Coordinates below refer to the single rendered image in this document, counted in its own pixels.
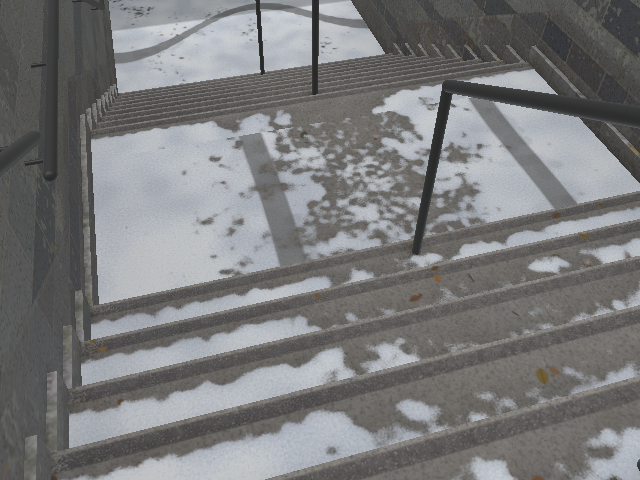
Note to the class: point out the stairs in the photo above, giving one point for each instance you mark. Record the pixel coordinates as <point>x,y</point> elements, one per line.
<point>236,91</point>
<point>508,350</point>

